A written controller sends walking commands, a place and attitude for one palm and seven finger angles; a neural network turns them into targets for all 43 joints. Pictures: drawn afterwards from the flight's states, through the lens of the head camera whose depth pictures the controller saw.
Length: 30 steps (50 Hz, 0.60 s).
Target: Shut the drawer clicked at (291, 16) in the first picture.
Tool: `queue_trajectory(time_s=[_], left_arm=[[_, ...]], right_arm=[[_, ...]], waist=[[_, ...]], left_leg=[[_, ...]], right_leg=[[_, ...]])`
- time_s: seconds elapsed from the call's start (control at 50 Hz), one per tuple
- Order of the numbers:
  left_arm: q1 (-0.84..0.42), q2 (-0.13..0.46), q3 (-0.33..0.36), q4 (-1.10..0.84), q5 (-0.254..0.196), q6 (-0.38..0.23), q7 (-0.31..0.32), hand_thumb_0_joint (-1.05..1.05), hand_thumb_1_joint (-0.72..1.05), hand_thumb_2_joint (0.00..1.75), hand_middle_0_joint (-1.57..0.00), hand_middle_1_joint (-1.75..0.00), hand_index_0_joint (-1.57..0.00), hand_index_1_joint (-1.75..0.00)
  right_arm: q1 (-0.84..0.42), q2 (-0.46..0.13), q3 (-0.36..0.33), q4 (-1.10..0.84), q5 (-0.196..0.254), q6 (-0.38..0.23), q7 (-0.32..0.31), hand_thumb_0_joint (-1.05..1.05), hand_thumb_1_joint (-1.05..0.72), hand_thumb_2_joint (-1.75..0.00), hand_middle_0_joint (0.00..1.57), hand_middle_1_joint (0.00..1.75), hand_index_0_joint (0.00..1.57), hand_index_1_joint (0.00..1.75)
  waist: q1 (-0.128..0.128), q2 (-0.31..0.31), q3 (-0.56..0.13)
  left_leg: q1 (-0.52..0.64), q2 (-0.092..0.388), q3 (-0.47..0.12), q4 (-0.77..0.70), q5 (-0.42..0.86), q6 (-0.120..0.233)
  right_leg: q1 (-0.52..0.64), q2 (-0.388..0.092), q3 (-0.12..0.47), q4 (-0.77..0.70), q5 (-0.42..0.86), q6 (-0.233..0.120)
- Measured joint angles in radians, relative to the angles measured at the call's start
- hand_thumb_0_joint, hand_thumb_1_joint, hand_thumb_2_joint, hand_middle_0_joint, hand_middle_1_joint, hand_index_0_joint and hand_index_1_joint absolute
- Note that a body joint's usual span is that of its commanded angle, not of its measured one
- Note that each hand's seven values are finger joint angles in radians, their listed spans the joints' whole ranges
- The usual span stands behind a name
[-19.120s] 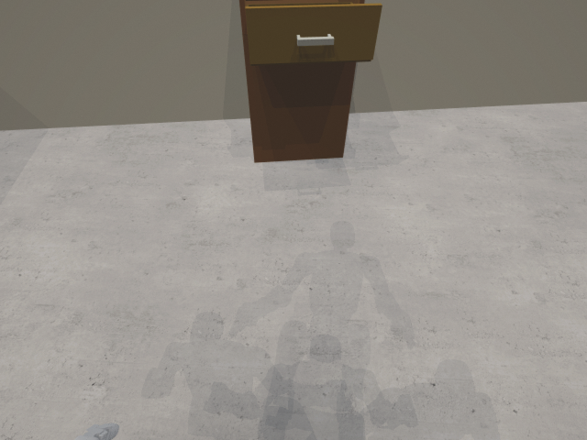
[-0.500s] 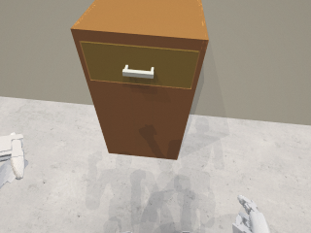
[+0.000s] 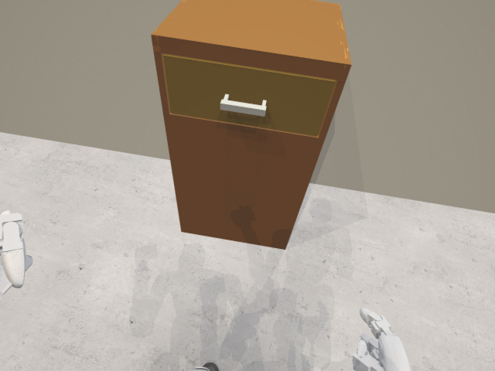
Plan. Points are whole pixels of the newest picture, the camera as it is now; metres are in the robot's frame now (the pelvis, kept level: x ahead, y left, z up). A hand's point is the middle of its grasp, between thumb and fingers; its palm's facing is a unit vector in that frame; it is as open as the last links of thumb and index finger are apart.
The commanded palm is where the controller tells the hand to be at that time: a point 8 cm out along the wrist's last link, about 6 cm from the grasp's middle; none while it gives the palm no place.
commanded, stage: stop stepping back and stand still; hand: left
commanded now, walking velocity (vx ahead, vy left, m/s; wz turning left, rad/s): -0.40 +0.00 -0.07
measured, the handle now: (244, 104) +0.77 +0.08 +0.01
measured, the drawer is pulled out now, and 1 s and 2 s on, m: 0.00 0.00 0.00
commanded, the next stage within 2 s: let the arm hang, fingers relaxed in 1.42 s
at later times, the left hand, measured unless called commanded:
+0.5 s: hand out of the picture +0.12 +0.27 +0.17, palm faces +0.40 -0.85 -0.35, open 3.3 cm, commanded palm +0.07 +0.30 +0.18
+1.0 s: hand (6, 338) +0.12 +0.25 +0.17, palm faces +0.34 -0.85 -0.41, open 3.3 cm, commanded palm +0.06 +0.29 +0.18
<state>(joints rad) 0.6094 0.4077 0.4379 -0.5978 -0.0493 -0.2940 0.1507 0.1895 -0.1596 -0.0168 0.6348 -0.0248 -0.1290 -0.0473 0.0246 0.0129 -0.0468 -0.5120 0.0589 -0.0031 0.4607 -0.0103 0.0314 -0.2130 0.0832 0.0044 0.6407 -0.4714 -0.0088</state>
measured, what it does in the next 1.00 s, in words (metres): steps on the spot: right foot, then left foot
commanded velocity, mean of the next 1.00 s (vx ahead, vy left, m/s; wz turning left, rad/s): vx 0.09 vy -0.02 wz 0.00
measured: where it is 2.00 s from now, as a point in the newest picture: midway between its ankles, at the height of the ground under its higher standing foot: outside the picture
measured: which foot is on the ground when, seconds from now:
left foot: down 0.00-0.30, up 0.32-0.42, down 0.44-0.68, up 0.70-0.94, down 0.96-1.00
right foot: up 0.00-0.02, down 0.04-0.46, up 0.48-0.64, down 0.66-1.00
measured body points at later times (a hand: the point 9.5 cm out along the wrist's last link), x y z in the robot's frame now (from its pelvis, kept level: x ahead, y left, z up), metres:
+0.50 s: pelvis -0.08 +0.03 -0.01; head -0.10 +0.06 +0.44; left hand +0.10 +0.32 +0.19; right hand +0.04 -0.24 -0.08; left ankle -0.01 +0.12 -0.73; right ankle -0.10 -0.11 -0.73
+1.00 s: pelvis -0.09 +0.02 +0.00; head -0.09 +0.02 +0.45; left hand +0.09 +0.29 +0.19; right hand +0.03 -0.25 -0.09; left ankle -0.05 +0.15 -0.73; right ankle -0.11 -0.05 -0.73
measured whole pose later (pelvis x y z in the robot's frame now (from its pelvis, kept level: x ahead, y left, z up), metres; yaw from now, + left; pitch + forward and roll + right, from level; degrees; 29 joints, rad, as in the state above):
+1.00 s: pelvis -0.09 +0.02 +0.00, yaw -4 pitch -1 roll +0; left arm 0.59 0.33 0.33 -0.51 -0.02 -0.22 0.15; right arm 0.27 -0.26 -0.02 0.68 0.00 -0.13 -0.09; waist 0.01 0.00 0.00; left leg -0.26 0.04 0.05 0.51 -0.22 0.01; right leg -0.21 0.02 -0.09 0.54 -0.32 -0.05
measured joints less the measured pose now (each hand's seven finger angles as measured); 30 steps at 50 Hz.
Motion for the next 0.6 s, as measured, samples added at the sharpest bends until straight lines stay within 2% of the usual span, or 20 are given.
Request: queue_trajectory(time_s=[0.04,0.06,0.1,0.14,0.18,0.22,0.26,0.3,0.32,0.34,0.38,0.4,0.44,0.46,0.52,0.56,0.6], left_arm=[[0.0,-0.007,-0.006,-0.015,-0.004,-0.008,-0.001,0.02,0.89,0.9,-1.4,-1.6,-1.41,-1.6],[-0.022,-0.025,-0.031,-0.005,0.001,-0.014,-0.007,0.02,0.89,0.9,-1.4,-1.6,-1.41,-1.6],[-0.066,-0.04,-0.084,0.01,0.012,-0.009,-0.017,0.02,0.89,0.9,-1.41,-1.6,-1.41,-1.6],[-0.075,-0.025,-0.1,-0.001,0.016,-0.002,-0.027,0.02,0.89,0.9,-1.41,-1.6,-1.41,-1.6],[-0.06,0.002,-0.089,-0.013,0.007,0.008,-0.038,0.02,0.89,0.9,-1.41,-1.6,-1.41,-1.6],[-0.045,0.032,-0.065,-0.002,-0.004,0.019,-0.045,0.02,0.89,0.9,-1.41,-1.6,-1.41,-1.6],[-0.022,0.056,-0.033,0.013,-0.012,0.04,-0.044,0.01,0.89,0.9,-1.4,-1.6,-1.41,-1.6],[0.014,0.074,-0.009,0.009,-0.017,0.061,-0.042,0.02,0.89,0.9,-1.4,-1.6,-1.41,-1.6],[0.039,0.079,-0.003,-0.005,-0.018,0.068,-0.042,0.02,0.89,0.9,-1.4,-1.6,-1.41,-1.6],[0.07,0.081,0.0,-0.026,-0.019,0.073,-0.042,0.02,0.89,0.9,-1.4,-1.6,-1.41,-1.6],[0.12,0.064,-0.001,-0.058,-0.01,0.071,-0.034,0.02,0.89,0.9,-1.4,-1.6,-1.41,-1.6],[0.124,0.045,-0.008,-0.063,-0.005,0.069,-0.026,0.02,0.89,0.9,-1.4,-1.6,-1.41,-1.6],[0.086,-0.003,-0.028,-0.045,0.007,0.06,-0.009,0.01,0.89,0.9,-1.41,-1.6,-1.41,-1.6],[0.036,-0.02,-0.039,-0.017,0.013,0.058,0.0,0.01,0.89,0.9,-1.41,-1.6,-1.41,-1.6],[-0.109,-0.049,-0.054,0.091,0.022,0.079,0.014,0.01,0.89,0.9,-1.41,-1.6,-1.41,-1.6],[-0.127,-0.055,-0.059,0.108,0.025,0.103,0.015,0.02,0.89,0.9,-1.41,-1.6,-1.41,-1.6],[-0.081,-0.045,-0.069,0.069,0.023,0.113,0.01,0.02,0.89,0.9,-1.4,-1.6,-1.41,-1.6]], right_arm=[[-0.027,0.011,0.016,-0.005,-0.006,-0.002,0.007,0.01,-0.9,-0.9,0.2,0.3,0.2,0.3],[-0.047,0.006,0.019,0.003,-0.01,0.001,0.005,0.01,-0.9,-0.9,0.2,0.3,0.21,0.3],[-0.057,0.001,0.022,0.026,-0.008,0.007,-0.003,0.01,-0.9,-0.9,0.2,0.3,0.21,0.3],[-0.04,0.002,0.03,0.028,0.0,0.014,-0.011,0.01,-0.9,-0.9,0.2,0.3,0.21,0.3],[-0.016,-0.004,0.032,0.006,0.008,0.02,-0.018,0.01,-0.9,-0.9,0.2,0.3,0.21,0.3],[0.003,-0.003,0.027,-0.009,0.015,0.024,-0.024,0.01,-0.9,-0.9,0.2,0.3,0.21,0.3],[0.016,-0.002,0.025,-0.025,0.014,0.026,-0.026,0.01,-0.9,-0.9,0.2,0.3,0.21,0.3],[0.033,-0.008,0.022,-0.043,0.014,0.026,-0.02,0.01,-0.9,-0.9,0.2,0.3,0.2,0.3],[0.044,-0.017,0.02,-0.048,0.013,0.028,-0.017,0.01,-0.9,-0.9,0.2,0.3,0.2,0.3],[0.058,-0.026,0.018,-0.044,0.011,0.032,-0.014,0.01,-0.9,-0.9,0.2,0.3,0.2,0.3],[0.084,-0.043,0.014,-0.017,0.01,0.043,-0.013,0.01,-0.9,-0.9,0.2,0.3,0.2,0.3],[0.097,-0.053,0.013,-0.003,0.01,0.044,-0.016,0.01,-0.9,-0.9,0.2,0.3,0.2,0.3],[0.115,-0.084,0.012,0.012,0.011,0.025,-0.03,0.01,-0.9,-0.9,0.2,0.3,0.2,0.3],[0.109,-0.088,0.006,0.025,0.015,0.01,-0.04,0.01,-0.9,-0.9,0.2,0.3,0.2,0.3],[0.066,-0.055,0.012,0.057,0.022,-0.015,-0.051,0.01,-0.9,-0.9,0.2,0.3,0.2,0.3],[0.052,-0.023,0.027,0.046,0.017,-0.031,-0.039,0.02,-0.9,-0.9,0.2,0.3,0.2,0.3],[0.055,0.006,0.047,0.019,0.011,-0.041,-0.019,0.02,-0.9,-0.9,0.2,0.3,0.2,0.3]], waist=[[0.029,-0.042,0.0],[0.037,-0.026,0.015],[0.029,-0.007,0.036],[0.005,-0.014,0.035],[-0.03,-0.008,0.033],[-0.062,-0.015,0.032],[-0.083,-0.017,0.033],[-0.098,-0.018,0.043],[-0.098,-0.018,0.044],[-0.083,-0.026,0.037],[-0.033,-0.05,0.007],[-0.009,-0.056,-0.008],[0.016,-0.028,-0.03],[0.009,-0.024,-0.022],[-0.007,-0.067,0.031],[-0.033,-0.076,0.044],[-0.054,-0.076,0.044]], left_leg=[[-0.028,-0.005,0.056,0.0,0.015,-0.006],[-0.04,0.008,0.059,0.018,0.003,-0.014],[-0.034,0.003,0.037,0.039,-0.078,-0.028],[-0.008,-0.01,0.035,0.044,-0.083,-0.031],[0.015,-0.013,0.031,0.013,0.023,-0.003],[0.03,-0.026,0.031,-0.014,0.046,0.009],[0.044,-0.035,0.026,-0.064,0.023,-0.002],[0.039,-0.043,0.026,-0.072,-0.067,-0.019],[0.019,-0.047,0.027,-0.021,-0.143,-0.029],[-0.001,-0.052,0.029,0.078,-0.191,-0.037],[0.0,-0.06,0.033,0.26,-0.239,-0.042],[0.034,-0.057,0.036,0.272,-0.257,-0.038],[0.141,-0.032,0.011,0.151,-0.292,-0.024],[0.146,-0.038,0.001,0.123,-0.249,-0.014],[0.158,-0.078,0.017,0.109,-0.186,0.004],[0.187,-0.083,0.018,0.044,-0.143,0.002],[0.212,-0.073,0.02,-0.02,-0.109,-0.003]], right_leg=[[0.062,-0.046,0.036,-0.182,0.07,-0.022],[0.053,-0.037,0.045,-0.188,0.097,-0.013],[0.055,-0.03,0.047,-0.179,0.12,0.018],[0.061,-0.037,0.049,-0.165,0.119,0.036],[0.062,-0.035,0.046,-0.134,0.103,0.044],[0.049,-0.038,0.043,-0.089,0.03,0.024],[0.029,-0.021,0.019,-0.066,-0.038,-0.002],[0.037,-0.009,0.011,-0.117,-0.004,-0.028],[0.039,-0.015,0.007,-0.135,0.043,-0.028],[0.034,-0.025,0.008,-0.141,0.079,-0.031],[0.02,-0.058,0.014,-0.142,0.133,-0.036],[0.013,-0.075,0.008,-0.139,0.147,-0.025],[-0.013,-0.082,-0.023,-0.107,0.138,0.004],[-0.029,-0.09,-0.034,-0.077,0.135,0.017],[-0.07,-0.091,0.015,0.044,0.074,0.018],[-0.099,-0.068,0.016,0.123,0.041,0.008],[-0.09,-0.049,-0.013,0.09,0.028,-0.002]])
